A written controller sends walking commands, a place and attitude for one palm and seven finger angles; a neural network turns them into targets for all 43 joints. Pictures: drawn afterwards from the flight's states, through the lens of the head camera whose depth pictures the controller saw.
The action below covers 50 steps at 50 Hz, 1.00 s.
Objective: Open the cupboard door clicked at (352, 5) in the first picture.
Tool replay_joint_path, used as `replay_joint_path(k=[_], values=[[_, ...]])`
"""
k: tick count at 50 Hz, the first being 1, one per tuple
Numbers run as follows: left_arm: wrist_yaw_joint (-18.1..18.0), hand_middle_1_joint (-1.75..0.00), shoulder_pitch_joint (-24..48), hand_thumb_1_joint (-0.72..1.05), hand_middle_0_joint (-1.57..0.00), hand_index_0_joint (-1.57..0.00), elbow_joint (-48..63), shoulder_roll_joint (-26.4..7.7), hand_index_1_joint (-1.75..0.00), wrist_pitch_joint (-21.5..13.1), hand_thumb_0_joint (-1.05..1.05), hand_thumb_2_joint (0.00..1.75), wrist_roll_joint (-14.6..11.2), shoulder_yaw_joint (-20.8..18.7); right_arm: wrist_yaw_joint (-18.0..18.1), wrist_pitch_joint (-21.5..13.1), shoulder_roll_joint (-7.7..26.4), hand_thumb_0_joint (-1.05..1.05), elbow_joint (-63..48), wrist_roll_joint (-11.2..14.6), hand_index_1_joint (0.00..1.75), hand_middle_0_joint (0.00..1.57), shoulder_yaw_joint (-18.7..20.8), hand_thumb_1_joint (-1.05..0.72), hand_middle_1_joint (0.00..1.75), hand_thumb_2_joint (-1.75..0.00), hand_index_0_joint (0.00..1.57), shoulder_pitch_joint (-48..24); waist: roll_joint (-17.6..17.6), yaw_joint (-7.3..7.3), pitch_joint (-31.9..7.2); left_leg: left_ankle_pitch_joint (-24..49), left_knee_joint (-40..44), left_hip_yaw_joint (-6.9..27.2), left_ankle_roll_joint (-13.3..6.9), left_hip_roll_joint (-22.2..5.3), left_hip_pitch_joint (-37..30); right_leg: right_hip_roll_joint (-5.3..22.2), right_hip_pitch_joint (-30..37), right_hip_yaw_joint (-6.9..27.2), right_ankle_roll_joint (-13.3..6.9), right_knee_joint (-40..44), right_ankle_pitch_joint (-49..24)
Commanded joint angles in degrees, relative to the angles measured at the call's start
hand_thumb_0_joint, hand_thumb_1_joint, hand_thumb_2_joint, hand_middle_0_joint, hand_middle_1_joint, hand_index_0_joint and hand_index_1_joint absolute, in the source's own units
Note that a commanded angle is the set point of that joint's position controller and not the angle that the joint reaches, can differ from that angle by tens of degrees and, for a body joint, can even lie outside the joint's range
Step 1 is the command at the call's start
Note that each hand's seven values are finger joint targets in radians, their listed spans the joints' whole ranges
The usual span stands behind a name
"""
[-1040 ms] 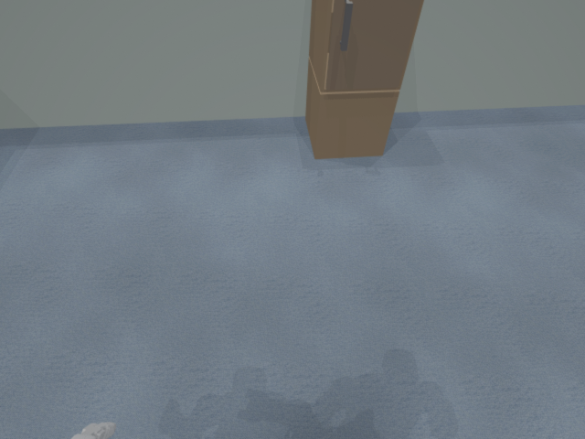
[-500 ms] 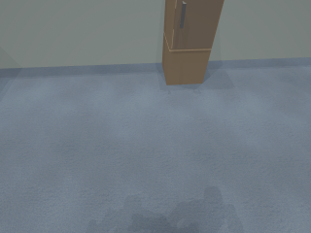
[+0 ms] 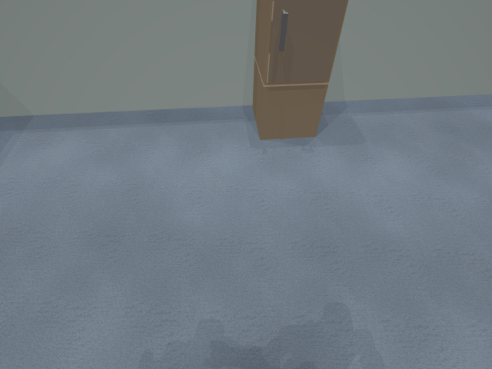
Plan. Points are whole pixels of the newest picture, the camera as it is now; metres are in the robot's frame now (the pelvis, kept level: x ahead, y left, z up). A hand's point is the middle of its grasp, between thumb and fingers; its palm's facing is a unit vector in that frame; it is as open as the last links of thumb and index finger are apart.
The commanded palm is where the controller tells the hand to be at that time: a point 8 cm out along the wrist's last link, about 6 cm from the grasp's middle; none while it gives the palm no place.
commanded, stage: look at it before walking up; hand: left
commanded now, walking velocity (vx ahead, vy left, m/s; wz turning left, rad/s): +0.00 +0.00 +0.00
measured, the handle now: (282, 30) +1.59 -0.09 -0.07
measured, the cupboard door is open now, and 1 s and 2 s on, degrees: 0 0 0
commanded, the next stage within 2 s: walk to a spot facing it in 0.40 s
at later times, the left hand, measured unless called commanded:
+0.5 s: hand out of the picture +0.06 +0.25 -0.16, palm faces -0.03 -0.94 -0.33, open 7.4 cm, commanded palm none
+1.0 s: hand out of the picture +0.13 +0.16 -0.19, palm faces -0.13 -0.97 -0.21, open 7.4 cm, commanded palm none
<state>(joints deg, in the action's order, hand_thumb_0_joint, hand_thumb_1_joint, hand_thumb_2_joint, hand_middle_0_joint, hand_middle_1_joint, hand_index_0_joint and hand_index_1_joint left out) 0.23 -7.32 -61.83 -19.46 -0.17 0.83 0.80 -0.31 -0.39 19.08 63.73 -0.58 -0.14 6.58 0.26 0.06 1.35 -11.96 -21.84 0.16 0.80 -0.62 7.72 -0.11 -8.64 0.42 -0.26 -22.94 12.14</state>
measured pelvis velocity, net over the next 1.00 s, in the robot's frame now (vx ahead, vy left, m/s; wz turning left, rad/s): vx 0.09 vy -0.03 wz -0.20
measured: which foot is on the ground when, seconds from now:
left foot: down 0.00-0.90, up 0.92-1.00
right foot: down 0.00-1.00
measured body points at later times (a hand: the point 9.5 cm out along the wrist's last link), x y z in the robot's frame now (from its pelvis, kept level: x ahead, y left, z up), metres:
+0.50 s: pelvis +0.00 +0.00 +0.00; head +0.00 +0.00 +0.45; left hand +0.06 +0.30 -0.13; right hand +0.07 -0.30 -0.13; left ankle +0.00 +0.13 -0.74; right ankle +0.00 -0.12 -0.74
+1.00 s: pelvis +0.09 -0.03 -0.02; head +0.12 -0.04 +0.42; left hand +0.14 +0.21 -0.17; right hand +0.04 -0.27 -0.18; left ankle +0.04 +0.11 -0.68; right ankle +0.05 -0.11 -0.74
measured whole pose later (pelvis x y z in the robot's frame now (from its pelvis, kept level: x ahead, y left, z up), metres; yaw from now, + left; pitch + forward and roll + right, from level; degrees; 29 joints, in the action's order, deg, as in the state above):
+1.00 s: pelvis +0.09 -0.03 -0.02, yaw -11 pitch +0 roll -1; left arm 1.1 -19.2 -56.3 -10.9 -2.8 1.2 -2.2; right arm -0.3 0.3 12.3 62.3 -1.1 2.1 17.0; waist -1.4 1.9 3.6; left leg -25.7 -65.4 -3.6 1.9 -6.3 22.1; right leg -2.3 -15.2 -4.3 -3.7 -37.4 21.9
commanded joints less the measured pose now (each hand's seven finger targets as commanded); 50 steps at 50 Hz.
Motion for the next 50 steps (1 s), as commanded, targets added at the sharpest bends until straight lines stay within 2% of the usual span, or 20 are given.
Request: replay_joint_path(k=[1,25,27,28,30,32,35,36,38,39,40,41,42,43,44,45,46,47,48,50], values=[[-0.87,-0.3,2.36,0.9,-0.2,-0.2,3.72,-11.78,-0.3,-1.23,0.0,0.9,-0.16,-2.79,1.03,-1.6,12.05,0.0,-3.78,0.05,0.3,0.2,2.09,-0.9,0.3,-0.9,0.2,-2.81,0.02,0.1,-2.07,6.0,3.77,5.13,-2.41,-6.09,0.32,6.78,-0.67,6.24,-1.54,4.46,-5.27],[-0.79,-0.3,1.29,0.9,-0.2,-0.2,2.95,-11.85,-0.3,-1.4,0.0,0.9,-0.19,-2.62,0.96,-1.45,12.13,0.0,-3.3,0.16,0.3,0.2,2.02,-0.9,0.3,-0.9,0.2,-2.27,0.02,0.0,-2.98,6.54,3.78,5.41,-2.23,-6.15,-0.73,7.0,-0.36,6.2,-1.53,5.26,-5.66],[-0.89,-0.3,-1.95,0.9,-0.2,-0.2,1.79,-6.18,-0.3,-0.32,0.0,0.9,-0.2,-1.58,0.85,-0.67,6.21,0.0,-2.1,-0.26,0.3,0.2,0.75,-0.9,0.3,-0.9,0.2,0.78,0.15,0.01,-3.45,1.34,2.11,3.2,-1.17,-6.01,-1.19,6.4,-1.19,6.67,-0.99,4.84,0.2],[-0.75,-0.3,-3.56,0.9,-0.2,-0.2,1.69,-5.16,-0.3,0.31,0.0,0.9,-0.04,-1.54,0.83,-0.26,5.04,0.0,-2.05,-0.42,0.3,0.2,0.73,-0.9,0.3,-0.9,0.2,2.37,0.56,0.05,-2.8,-4.1,1.02,2.28,-1.05,-5.89,-0.75,5.86,-2.85,7.56,-1.18,4.67,6.06],[-0.07,-0.3,-4.51,0.9,-0.2,-0.2,2.95,-5.57,-0.3,1.18,0.0,0.9,0.3,-2.23,0.79,0.26,5.61,0.0,-2.97,-0.74,0.3,0.2,1.46,-0.9,0.3,-0.9,0.2,3.31,1.15,0.09,2.93,-15.94,1.09,1.97,-1.42,-5.74,3.6,4.64,-8.1,9.85,-2.01,4.98,17.26],[0.49,-0.3,-5.85,0.9,-0.2,-0.2,4.92,-5.87,-0.3,1.42,0.0,0.9,0.5,-3.16,0.8,0.28,6.28,0.0,-4.59,-0.82,0.3,0.2,2.28,-0.9,0.3,-0.9,0.2,4.55,0.77,0.12,5.7,-21.84,0.12,2.24,-2.11,-6.3,6.18,3.64,-11.61,11.37,-3.01,3.47,22.32],[1.04,-0.3,-8.02,0.9,-0.2,-0.2,7.05,-4.31,-0.3,0.68,0.0,0.9,0.51,-3.98,1.03,-0.76,6.4,0.0,-6.23,-0.64,0.3,0.2,3.2,-0.9,0.3,-0.9,0.2,6.76,-0.33,-0.26,4.9,-22.33,-2.3,3.94,-3.82,-8.35,4.15,1.96,-15.37,11.87,-4.1,-2.17,20.82],[1.17,-0.3,-7.98,0.9,-0.2,-0.2,7.74,-3.5,-0.3,0.32,0.0,0.9,0.48,-4.14,1.15,-1.2,6.61,0.0,-6.4,-0.58,0.3,0.2,3.46,-0.9,0.3,-0.9,0.2,7.99,-2.38,-0.8,4.32,-21.78,-1.46,5.72,-4.78,-10.09,2.31,0.62,-17.18,10.47,-3.94,-6.05,18.45],[1.53,-0.3,-7.29,0.9,-0.2,-0.2,9.43,-1.0,-0.3,-0.37,0.0,0.9,0.31,-4.3,1.31,-1.84,8.46,0.0,-6.72,-0.36,0.3,0.2,4.56,-0.9,0.3,-0.9,0.2,10.18,-10.97,-1.53,2.82,-20.79,4.0,12.06,-8.13,-17.44,-2.53,-2.7,-22.37,2.49,-2.04,-18.04,14.37],[1.68,-0.3,-4.56,0.9,-0.2,-0.2,10.8,-0.05,-0.3,-0.47,0.0,0.9,0.3,-4.45,1.38,-2.31,8.33,0.0,-6.59,-0.35,0.3,0.2,4.9,-0.9,0.3,-0.9,0.2,11.32,-13.8,-2.55,4.63,-15.6,6.79,13.68,-10.44,-21.35,-4.45,-1.12,-26.27,-1.36,-0.81,-24.19,16.27],[1.84,-0.3,-2.25,0.9,-0.2,-0.2,11.89,0.32,-0.3,-0.63,0.0,0.9,0.37,-4.58,1.41,-2.65,7.31,0.0,-6.28,-0.55,0.3,0.2,4.91,-0.9,0.3,-0.9,0.2,12.62,-12.43,-3.28,5.86,-7.43,6.48,13.11,-11.71,-22.81,-5.57,1.31,-28.44,-1.47,-0.35,-26.01,18.54],[2.08,-0.3,-1.61,0.9,-0.2,-0.2,12.23,1.22,-0.3,-0.96,0.0,0.9,0.37,-4.72,1.52,-2.83,6.54,0.0,-6.07,-0.84,0.3,0.2,4.78,-0.9,0.3,-0.9,0.2,12.96,-9.91,-2.95,5.66,0.9,4.01,10.0,-11.28,-22.71,-5.34,2.73,-26.67,-1.95,-0.36,-24.45,19.26],[2.3,-0.3,-4.12,0.9,-0.2,-0.2,11.45,2.08,-0.3,-1.14,0.0,0.9,0.32,-4.79,1.58,-2.85,6.32,0.0,-6.29,-1.01,0.3,0.2,4.73,-0.9,0.3,-0.9,0.2,11.07,-9.29,-1.06,4.72,4.95,0.65,5.23,-9.45,-21.57,-2.9,3.09,-21.2,-3.17,-0.55,-20.83,17.48],[2.49,-0.3,-8.52,0.9,-0.2,-0.2,9.84,2.4,-0.3,-1.23,0.0,0.9,0.46,-5.01,1.56,-2.77,5.75,0.0,-6.71,-1.04,0.3,0.2,4.6,-0.9,0.3,-0.9,0.2,9.07,-6.65,1.3,3.07,5.62,-5.71,-0.25,-6.75,-18.49,2.67,1.76,-11.26,-5.48,-1.06,-14.72,12.26],[2.34,-0.3,-17.19,0.9,-0.2,-0.2,6.83,1.47,-0.3,-1.48,0.0,0.9,0.63,-5.54,1.35,-2.72,4.84,0.0,-7.36,-0.87,0.3,0.2,4.23,-0.9,0.3,-0.9,0.2,7.26,-1.21,5.59,-0.06,5.86,-19.13,-6.17,-3.87,-14.08,10.7,-0.32,3.02,-5.83,-2.09,-7.27,5.64],[1.15,-0.3,-27.65,0.9,-0.2,-0.2,4.03,-5.82,-0.3,-2.49,0.0,0.9,1.13,-7.23,0.68,-2.91,0.58,0.0,-10.35,0.19,0.3,0.2,3.34,-0.9,0.3,-0.9,0.2,5.17,20.4,9.25,-3.61,-8.65,-41.19,-12.7,0.33,-5.82,28.3,15.2,15.77,21.22,-7.75,3.71,7.14],[0.07,-0.3,-31.8,0.9,-0.2,-0.2,3.07,-7.65,-0.3,-2.77,0.0,0.9,-0.24,-7.08,0.54,-3.67,0.57,0.0,-13.87,-0.12,0.3,0.2,3.02,-0.9,0.3,-0.9,0.2,-0.87,18.8,9.99,-3.04,-20.85,-49.19,-6.14,0.53,-2.95,36.73,21.84,16.91,37.48,-12.66,9.06,-3.12],[-0.43,-0.3,-29.02,0.9,-0.2,-0.2,3.77,-6.1,-0.3,-2.91,0.0,0.9,-0.08,-6.71,0.61,-3.88,0.12,0.0,-13.91,-0.18,0.3,0.2,3.21,-0.9,0.3,-0.9,0.2,-4.17,9.18,9.21,0.22,-16.93,-51.86,-1.46,0.45,-5.32,38.72,21.29,13.3,35.83,-14.62,8.4,-6.2],[-0.6,-0.3,-25.71,0.9,-0.2,-0.2,4.65,-4.25,-0.3,-2.99,0.0,0.9,0.02,-6.3,0.6,-3.83,-0.6,0.0,-13.37,-0.28,0.3,0.2,3.38,-0.9,0.3,-0.9,0.2,-3.79,3.2,6.88,2.04,-13.02,-52.34,-0.94,0.66,-7.1,38.98,20.71,11.49,32.03,-14.93,7.44,-6.22],[-0.8,-0.3,-20.23,0.9,-0.2,-0.2,5.94,-1.12,-0.3,-3.34,0.0,0.9,0.52,-5.26,0.18,-2.95,-1.79,0.0,-11.65,-0.88,0.3,0.2,3.5,-0.9,0.3,-0.9,0.2,-0.82,1.53,3.1,3.08,-8.08,-48.12,-1.25,1.95,-8.35,34.83,17.14,5.0,22.98,-12.9,7.71,-8.75]])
